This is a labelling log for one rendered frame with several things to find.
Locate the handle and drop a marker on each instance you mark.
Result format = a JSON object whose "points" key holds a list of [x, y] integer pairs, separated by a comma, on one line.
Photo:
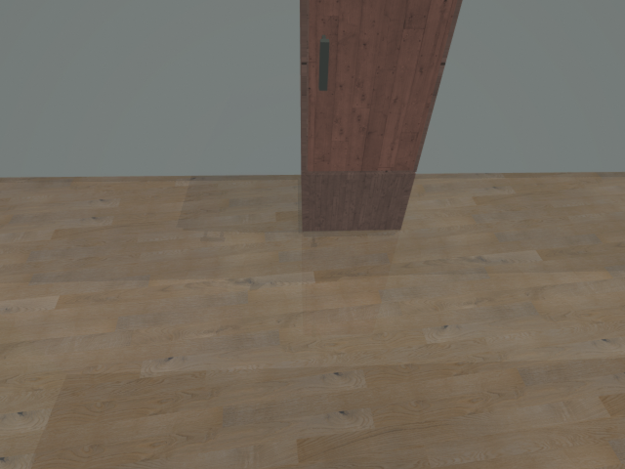
{"points": [[323, 63]]}

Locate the cupboard door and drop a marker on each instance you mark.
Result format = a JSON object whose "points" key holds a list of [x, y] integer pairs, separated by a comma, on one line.
{"points": [[384, 59]]}

